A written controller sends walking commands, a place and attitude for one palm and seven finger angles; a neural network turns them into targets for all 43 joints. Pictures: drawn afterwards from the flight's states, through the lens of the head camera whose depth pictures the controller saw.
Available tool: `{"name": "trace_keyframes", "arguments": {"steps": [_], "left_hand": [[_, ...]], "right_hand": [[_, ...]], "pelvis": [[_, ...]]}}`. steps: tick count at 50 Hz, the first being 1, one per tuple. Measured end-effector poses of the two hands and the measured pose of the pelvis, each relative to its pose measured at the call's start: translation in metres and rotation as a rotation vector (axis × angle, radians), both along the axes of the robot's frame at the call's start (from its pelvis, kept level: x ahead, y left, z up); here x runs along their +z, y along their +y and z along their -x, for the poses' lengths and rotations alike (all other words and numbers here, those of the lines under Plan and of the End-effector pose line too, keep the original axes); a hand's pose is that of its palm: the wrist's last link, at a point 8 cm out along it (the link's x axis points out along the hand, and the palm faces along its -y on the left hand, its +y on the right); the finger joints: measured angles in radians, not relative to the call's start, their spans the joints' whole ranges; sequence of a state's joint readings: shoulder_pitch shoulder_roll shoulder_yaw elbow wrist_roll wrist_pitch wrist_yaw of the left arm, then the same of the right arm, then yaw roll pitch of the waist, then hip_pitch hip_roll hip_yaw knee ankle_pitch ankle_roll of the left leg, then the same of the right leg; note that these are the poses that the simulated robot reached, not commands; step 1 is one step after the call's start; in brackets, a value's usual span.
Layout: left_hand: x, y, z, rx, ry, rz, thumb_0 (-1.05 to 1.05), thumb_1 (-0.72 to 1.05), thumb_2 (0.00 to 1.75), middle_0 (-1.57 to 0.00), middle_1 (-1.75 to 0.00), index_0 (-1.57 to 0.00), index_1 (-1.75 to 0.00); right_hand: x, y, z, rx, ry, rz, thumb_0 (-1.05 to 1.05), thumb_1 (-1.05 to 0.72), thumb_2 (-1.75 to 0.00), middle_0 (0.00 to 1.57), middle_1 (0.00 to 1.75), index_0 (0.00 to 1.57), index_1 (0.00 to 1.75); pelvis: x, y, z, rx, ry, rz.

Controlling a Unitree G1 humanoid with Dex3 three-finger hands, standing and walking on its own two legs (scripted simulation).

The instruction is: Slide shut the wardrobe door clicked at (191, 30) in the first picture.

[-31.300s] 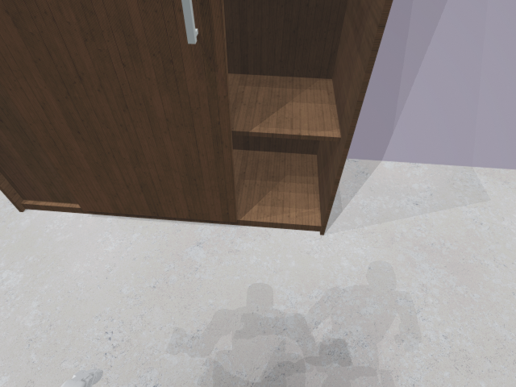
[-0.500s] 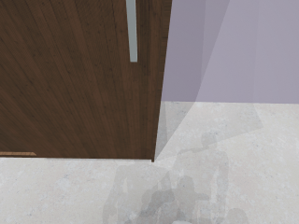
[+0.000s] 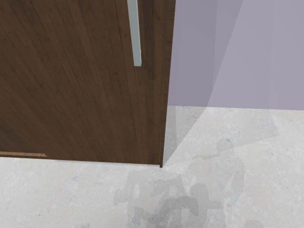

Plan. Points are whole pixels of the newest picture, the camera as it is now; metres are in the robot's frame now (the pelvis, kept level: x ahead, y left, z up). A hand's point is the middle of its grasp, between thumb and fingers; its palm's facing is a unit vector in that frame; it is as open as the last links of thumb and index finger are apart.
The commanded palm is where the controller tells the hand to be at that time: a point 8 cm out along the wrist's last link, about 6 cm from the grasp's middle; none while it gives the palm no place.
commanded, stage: come to a stop and stand still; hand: left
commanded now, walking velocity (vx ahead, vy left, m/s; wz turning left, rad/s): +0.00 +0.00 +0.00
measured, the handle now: (135, 16) +0.55 +0.07 +0.27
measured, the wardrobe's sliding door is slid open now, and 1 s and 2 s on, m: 0.00 0.00 0.00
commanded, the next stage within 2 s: look again from close up in 1.00 s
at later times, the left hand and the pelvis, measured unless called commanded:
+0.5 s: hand out of the picture -0.03 +0.20 -0.16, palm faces -0.01 -0.98 -0.22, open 7.4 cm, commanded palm none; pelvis -0.02 +0.02 +0.01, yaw -1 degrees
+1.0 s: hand out of the picture +0.02 +0.19 -0.16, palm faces +0.00 -0.98 -0.22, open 7.3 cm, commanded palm none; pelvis +0.00 +0.01 +0.01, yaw -1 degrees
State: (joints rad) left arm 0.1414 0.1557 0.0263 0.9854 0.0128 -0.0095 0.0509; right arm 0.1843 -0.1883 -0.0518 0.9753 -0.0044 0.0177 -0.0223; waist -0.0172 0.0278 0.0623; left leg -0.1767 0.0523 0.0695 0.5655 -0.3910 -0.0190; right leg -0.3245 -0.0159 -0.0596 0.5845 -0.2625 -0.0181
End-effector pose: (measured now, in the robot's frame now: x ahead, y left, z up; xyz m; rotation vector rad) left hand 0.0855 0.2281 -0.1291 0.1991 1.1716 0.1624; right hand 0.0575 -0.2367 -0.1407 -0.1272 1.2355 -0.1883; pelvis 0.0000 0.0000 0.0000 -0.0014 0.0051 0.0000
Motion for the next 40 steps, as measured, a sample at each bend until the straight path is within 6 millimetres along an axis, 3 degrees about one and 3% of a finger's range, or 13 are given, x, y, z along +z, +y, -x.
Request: {"name": "trace_keyframes", "arguments": {"steps": [4,9,16,22,26,30,40], "left_hand": [[0.003,0.009,0.022,-0.005,0.009,-0.006,0.0,0.91,0.9,-0.2,-0.3,-0.2,-0.3],[0.006,0.019,0.052,-0.003,0.045,-0.012,0.0,0.91,0.9,-0.2,-0.3,-0.2,-0.3],[0.005,0.026,0.094,0.01,0.144,-0.009,0.0,0.91,0.9,-0.2,-0.3,-0.2,-0.3],[0.002,0.022,0.116,0.022,0.22,0.008,0.0,0.91,0.9,-0.2,-0.3,-0.2,-0.3],[0.0,0.016,0.118,0.022,0.246,0.024,0.0,0.91,0.9,-0.2,-0.3,-0.2,-0.3],[-0.003,0.008,0.111,0.019,0.246,0.04,0.0,0.91,0.9,-0.2,-0.3,-0.2,-0.3],[-0.005,0.006,0.086,0.011,0.209,0.031,0.01,0.93,0.9,-0.2,-0.3,-0.2,-0.3]], "right_hand": [[0.006,0.009,-0.005,0.02,-0.089,-0.007,0.0,-0.91,-0.9,0.2,0.3,0.2,0.3],[0.006,0.022,0.011,0.043,-0.095,-0.033,0.0,-0.92,-0.9,0.2,0.3,0.2,0.3],[0.002,0.021,0.058,0.04,0.022,-0.028,0.0,-0.93,-0.9,0.2,0.3,0.2,0.3],[-0.001,0.024,0.104,0.014,0.162,-0.036,0.0,-0.92,-0.9,0.2,0.3,0.2,0.3],[-0.001,0.029,0.124,-0.004,0.228,-0.047,0.0,-0.91,-0.9,0.2,0.3,0.2,0.3],[-0.001,0.036,0.131,-0.018,0.26,-0.059,0.0,-0.91,-0.9,0.2,0.3,0.2,0.3],[-0.004,0.046,0.108,-0.025,0.217,-0.081,0.0,-0.91,-0.9,0.2,0.3,0.2,0.3]], "pelvis": [[0.0,0.007,0.008,-0.008,-0.024,-0.011],[0.003,0.012,0.018,-0.019,-0.036,-0.012],[0.006,0.015,0.026,-0.024,-0.026,-0.016],[0.007,0.016,0.024,-0.023,-0.021,-0.016],[0.008,0.016,0.021,-0.023,-0.019,-0.016],[0.008,0.015,0.017,-0.023,-0.02,-0.015],[0.007,0.011,0.007,-0.025,-0.025,-0.012]]}}
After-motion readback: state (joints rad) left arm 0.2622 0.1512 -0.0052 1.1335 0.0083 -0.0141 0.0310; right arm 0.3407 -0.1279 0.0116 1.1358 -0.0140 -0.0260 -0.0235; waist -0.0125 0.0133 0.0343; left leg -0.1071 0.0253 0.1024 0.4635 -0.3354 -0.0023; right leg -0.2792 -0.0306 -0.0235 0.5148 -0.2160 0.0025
